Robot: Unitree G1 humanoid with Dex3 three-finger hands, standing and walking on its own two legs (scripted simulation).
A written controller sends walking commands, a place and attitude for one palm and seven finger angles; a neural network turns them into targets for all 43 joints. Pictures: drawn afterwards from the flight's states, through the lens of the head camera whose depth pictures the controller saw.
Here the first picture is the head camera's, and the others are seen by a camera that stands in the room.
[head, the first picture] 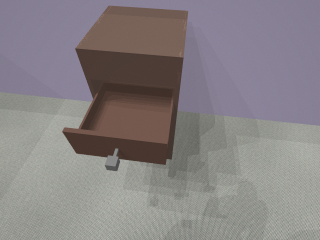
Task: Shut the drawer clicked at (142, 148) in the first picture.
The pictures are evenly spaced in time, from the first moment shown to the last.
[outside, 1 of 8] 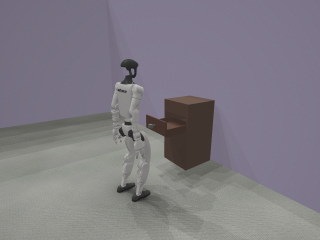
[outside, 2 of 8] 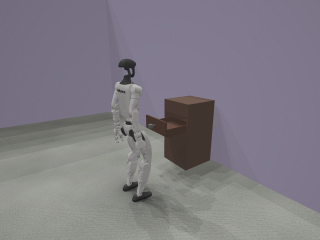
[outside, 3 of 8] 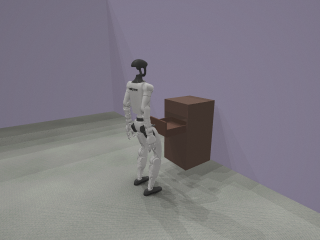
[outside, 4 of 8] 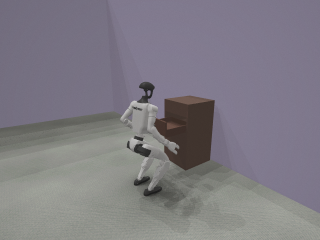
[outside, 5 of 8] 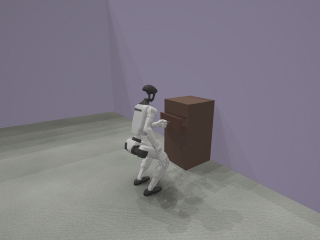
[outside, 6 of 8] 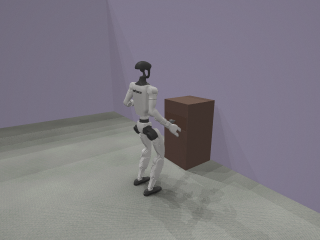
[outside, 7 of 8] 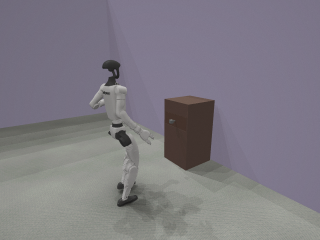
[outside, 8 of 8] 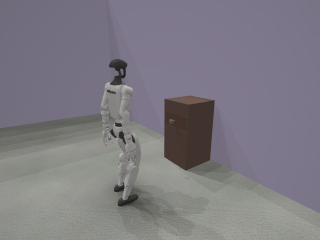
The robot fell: no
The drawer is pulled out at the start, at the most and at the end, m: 0.30 0.30 0.00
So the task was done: yes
